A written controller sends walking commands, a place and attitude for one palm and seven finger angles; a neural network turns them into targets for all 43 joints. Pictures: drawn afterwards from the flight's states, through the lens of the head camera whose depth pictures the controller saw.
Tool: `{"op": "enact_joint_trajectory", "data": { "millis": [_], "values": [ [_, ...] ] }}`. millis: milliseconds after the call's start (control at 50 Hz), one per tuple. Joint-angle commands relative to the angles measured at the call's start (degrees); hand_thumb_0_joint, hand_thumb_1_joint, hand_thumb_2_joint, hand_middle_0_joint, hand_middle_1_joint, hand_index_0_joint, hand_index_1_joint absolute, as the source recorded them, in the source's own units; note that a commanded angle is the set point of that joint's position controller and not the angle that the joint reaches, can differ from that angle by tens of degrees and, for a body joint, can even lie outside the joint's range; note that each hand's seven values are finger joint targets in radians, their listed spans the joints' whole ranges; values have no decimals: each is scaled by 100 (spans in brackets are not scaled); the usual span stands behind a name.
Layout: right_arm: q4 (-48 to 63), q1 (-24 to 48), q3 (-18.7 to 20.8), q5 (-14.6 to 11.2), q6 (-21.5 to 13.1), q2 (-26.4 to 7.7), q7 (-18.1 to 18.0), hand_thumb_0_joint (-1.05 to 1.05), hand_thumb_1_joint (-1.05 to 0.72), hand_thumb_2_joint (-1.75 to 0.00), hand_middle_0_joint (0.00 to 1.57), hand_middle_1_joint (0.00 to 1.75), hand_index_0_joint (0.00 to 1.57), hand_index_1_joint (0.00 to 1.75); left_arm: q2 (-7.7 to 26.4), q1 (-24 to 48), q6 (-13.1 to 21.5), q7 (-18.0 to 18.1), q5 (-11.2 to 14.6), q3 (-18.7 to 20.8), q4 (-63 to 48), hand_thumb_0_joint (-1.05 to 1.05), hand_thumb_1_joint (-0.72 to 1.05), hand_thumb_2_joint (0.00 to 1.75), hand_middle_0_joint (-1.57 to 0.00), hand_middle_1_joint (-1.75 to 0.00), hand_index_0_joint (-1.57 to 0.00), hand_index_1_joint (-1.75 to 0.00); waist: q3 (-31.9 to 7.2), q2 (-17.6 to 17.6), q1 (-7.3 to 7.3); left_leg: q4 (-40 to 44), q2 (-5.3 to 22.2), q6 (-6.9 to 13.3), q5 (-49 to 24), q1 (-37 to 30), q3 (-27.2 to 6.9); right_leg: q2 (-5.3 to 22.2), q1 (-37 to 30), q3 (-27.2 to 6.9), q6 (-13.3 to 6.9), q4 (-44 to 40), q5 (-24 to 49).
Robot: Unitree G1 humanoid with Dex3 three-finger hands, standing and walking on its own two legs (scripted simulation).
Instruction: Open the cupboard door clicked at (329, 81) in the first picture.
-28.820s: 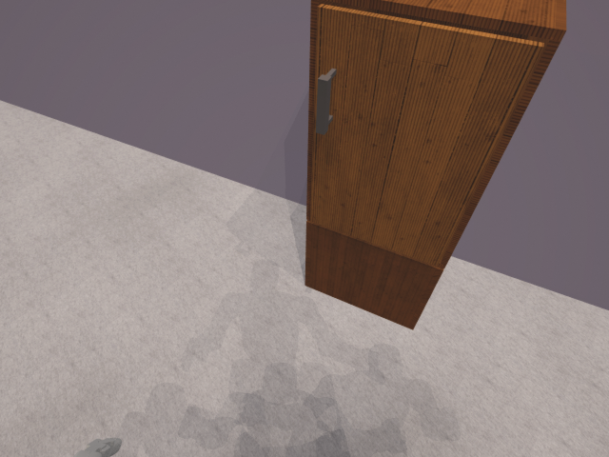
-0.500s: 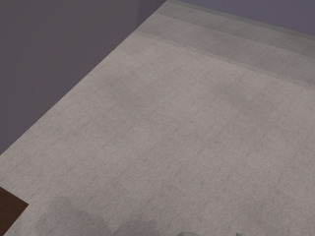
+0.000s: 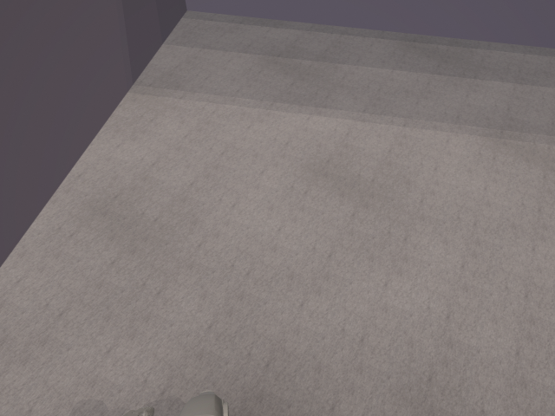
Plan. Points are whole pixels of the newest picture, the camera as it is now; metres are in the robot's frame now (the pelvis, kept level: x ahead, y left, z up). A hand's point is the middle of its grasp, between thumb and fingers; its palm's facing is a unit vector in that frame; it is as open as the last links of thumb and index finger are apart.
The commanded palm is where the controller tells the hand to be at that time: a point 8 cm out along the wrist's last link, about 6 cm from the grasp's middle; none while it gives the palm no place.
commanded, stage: walk to a spot facing it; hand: left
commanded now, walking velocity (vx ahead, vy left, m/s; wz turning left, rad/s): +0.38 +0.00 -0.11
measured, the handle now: out of the picture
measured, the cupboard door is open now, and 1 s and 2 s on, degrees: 46 46 46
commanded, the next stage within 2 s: turn to face it in 0.40 s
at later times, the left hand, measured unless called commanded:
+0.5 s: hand (210, 281) +0.38 +0.14 -0.18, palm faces -0.12 -0.97 -0.20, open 7.4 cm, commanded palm none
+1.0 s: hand (216, 232) +0.50 +0.15 -0.18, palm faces +0.15 -0.97 -0.21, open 7.3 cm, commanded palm none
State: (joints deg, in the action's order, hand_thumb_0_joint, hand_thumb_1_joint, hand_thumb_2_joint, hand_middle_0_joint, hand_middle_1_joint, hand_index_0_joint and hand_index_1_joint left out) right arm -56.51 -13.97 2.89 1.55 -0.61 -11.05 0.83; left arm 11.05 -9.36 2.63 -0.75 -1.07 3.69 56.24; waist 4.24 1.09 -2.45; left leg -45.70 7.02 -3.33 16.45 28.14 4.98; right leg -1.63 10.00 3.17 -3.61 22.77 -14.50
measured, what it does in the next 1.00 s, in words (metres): walks ahead: left foot, then right foot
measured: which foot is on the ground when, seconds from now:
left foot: up 0.00-0.10, down 0.12-0.48, up 0.50-0.78, down 0.80-1.00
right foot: down 0.00-0.12, up 0.14-0.46, down 0.48-0.80, up 0.82-1.00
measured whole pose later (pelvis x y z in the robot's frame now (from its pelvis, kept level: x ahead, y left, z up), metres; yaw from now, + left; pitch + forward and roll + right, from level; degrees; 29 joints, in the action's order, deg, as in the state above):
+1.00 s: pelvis +0.43 -0.06 -0.01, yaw +7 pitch +2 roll +0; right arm -55.4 -10.5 2.7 1.8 0.4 -11.3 -0.8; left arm 11.3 -7.4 -1.7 0.5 -0.7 3.6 55.6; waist 3.8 0.1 -1.0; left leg -32.5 0.9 1.2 12.9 21.5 2.1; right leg 3.1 24.9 1.8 4.5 57.2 -28.1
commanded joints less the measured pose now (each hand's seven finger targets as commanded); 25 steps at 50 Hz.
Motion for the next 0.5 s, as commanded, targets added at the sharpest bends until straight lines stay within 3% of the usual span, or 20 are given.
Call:
{"op": "enact_joint_trajectory", "data": {
  "millis": [0, 40, 60, 80, 100, 120, 140, 160, 180, 220, 260, 280, 360, 400, 420, 440, 460, 480],
  "values": [
    [364, 213, 50, 3, -210, -290, 41, 0, -90, -90, 20, 30, 20, 30, 891, -565, 131, 19, 24, 202, 40, 0, 90, 90, -20, -30, -20, -30, -149, 386, 287, 1044, -195, 61, -416, -261, 121, 1386, -432, -1074, -622, -894, 560],
    [280, 94, 68, 5, -271, -405, 14, 0, -90, -90, 20, 30, 20, 30, 872, -582, 140, 37, 52, 187, 118, 0, 90, 90, -20, -30, -20, -30, -168, 327, 136, 1591, -293, 136, -630, -858, 199, 1288, -399, -951, -484, -472, 1137],
    [129, -301, 115, 18, -315, -528, -23, 0, -90, -90, 20, 30, 20, 30, 791, -574, 141, 48, 49, 175, 111, 0, 90, 90, -20, -30, -20, -30, -354, -9, -57, 1940, -293, 259, -706, -1709, 83, 1069, -28, -818, -357, 277, 1566],
    [-85, -1072, 213, 76, -373, -960, -83, 0, -90, -90, 20, 30, 20, 30, 611, -552, 144, 28, 64, 143, 6, 0, 90, 90, -20, -30, -20, -30, -778, -735, -390, 2176, 430, 693, -727, -2966, -941, 656, 888, -446, -101, 1645, 1470],
    [-243, -1847, 323, 173, -364, -1497, -140, 0, -90, -90, 20, 30, 20, 30, 316, -718, 163, -16, 89, 66, -118, 0, 90, 90, -20, -30, -20, -30, -1370, -1847, -539, 2578, 1818, 1417, -856, -4171, -2674, -35, 2157, 222, 138, 3586, -828],
    [-307, -1994, 305, 142, -296, -1402, -176, 0, -90, -90, 20, 30, 20, 30, 434, -235, 202, -1, 5, 46, -248, 0, 90, 90, -20, -30, -20, -30, -1161, -1492, -659, 2927, 2131, 1665, -691, -3917, -3187, 40, 2722, -251, 89, 4694, -1764],
    [-275, -1737, 255, 113, -297, -1181, -193, 0, -90, -90, 20, 30, 20, 30, 424, 145, 185, -3, -13, 64, -287, 0, 90, 90, -20, -30, -20, -30, -628, -1292, -532, 3007, 2037, 1569, -665, -3327, -2970, 376, 3168, -484, 98, 5253, -1273],
    [-165, -1376, 178, 96, -339, -861, -198, 0, -90, -90, 20, 30, 20, 30, 441, 265, 180, -47, -7, 70, -265, 0, 90, 90, -20, -30, -20, -30, -239, -1017, -356, 3146, 1885, 1429, -691, -2818, -2510, 642, 3245, -561, 170, 5286, -808],
    [-132, -1186, 136, 99, -398, -725, -210, 0, -90, -90, 20, 30, 20, 30, 358, 296, 128, -103, -26, 71, -242, 0, 90, 90, -20, -30, -20, -30, -74, -803, -220, 3298, 1708, 1303, -850, -2534, -2032, 738, 3166, -577, 241, 5078, -551],
    [-187, -1026, 113, 67, -466, -708, -226, 0, -90, -90, 20, 30, 20, 30, 188, 136, 5, -160, -39, 36, -192, 0, 90, 90, -20, -30, -20, -30, -261, -663, 11, 3318, 1369, 1115, -1646, -2582, -1032, 813, 2873, -415, 333, 4167, -372],
    [-220, -949, 135, 57, -441, -658, -198, 0, -90, -90, 20, 30, 20, 30, 75, 162, -54, -185, -50, 5, -176, 0, 90, 90, -20, -30, -20, -30, -286, -870, 34, 3361, 1071, 947, -1588, -2328, -275, 818, 2268, -97, 360, 2974, -180],
    [-242, -943, 126, 52, -413, -706, -173, 0, -90, -90, 20, 30, 20, 30, 35, 174, -69, -199, -50, -11, -169, 0, 90, 90, -20, -30, -20, -30, -235, -864, 56, 3417, 996, 930, -1417, -2128, -67, 776, 2015, 54, 357, 2517, -18],
    [-314, -935, 127, 73, -297, -802, -117, 0, -90, -90, 20, 30, 20, 30, 126, 242, -56, -200, -58, 26, -150, 0, 90, 90, -20, -30, -20, -30, 8, -742, 102, 3236, 993, 867, -682, -1756, 87, 500, 1163, 473, 314, 1520, 313],
    [-335, -831, 92, 54, -247, -804, -119, 0, -90, -90, 20, 30, 20, 30, 293, -237, -49, -184, -71, 90, 22, 0, 90, 90, -20, -30, -20, -30, -115, -603, 388, 2538, 799, 697, -949, -1583, 318, 289, 248, 662, 232, 1085, 481],
    [-335, -758, 55, 11, -244, -743, -111, 0, -90, -90, 20, 30, 20, 30, 533, -935, -2, -150, -78, 162, 234, 0, 90, 90, -20, -30, -20, -30, -374, -312, 736, 1476, 506, 527, -1328, -1210, 582, 343, -726, 368, 66, 857, 274],
    [-223, -718, 8, -74, -265, -474, -69, 0, -90, -90, 20, 30, 20, 30, 1056, -1810, 82, -68, -109, 317, 471, 0, 90, 90, -20, -30, -20, -30, -906, 933, 1077, -300, -75, 281, -663, -57, 996, 1499, -1999, -1348, -462, 342, -180],
    [8, -575, -4, -139, -264, -315, -56, 0, -90, -90, 20, 30, 20, 30, 1570, -2266, 71, 9, 2, 420, 561, 0, 90, 90, -20, -30, -20, -30, -1167, 1886, 1143, -1988, -536, 204, 1946, 818, 578, 2759, -2358, -3355, -1109, -826, -206],
    [-1, -185, 56, -116, -238, -442, -99, 0, -90, -90, 20, 30, 20, 30, 1392, -1873, 42, 92, 39, 370, 509, 0, 90, 90, -20, -30, -20, -30, -788, 1409, 1054, -2661, -171, 250, 1782, 1121, -129, 2741, -1776, -3218, -1182, -928, -283]
  ]
}}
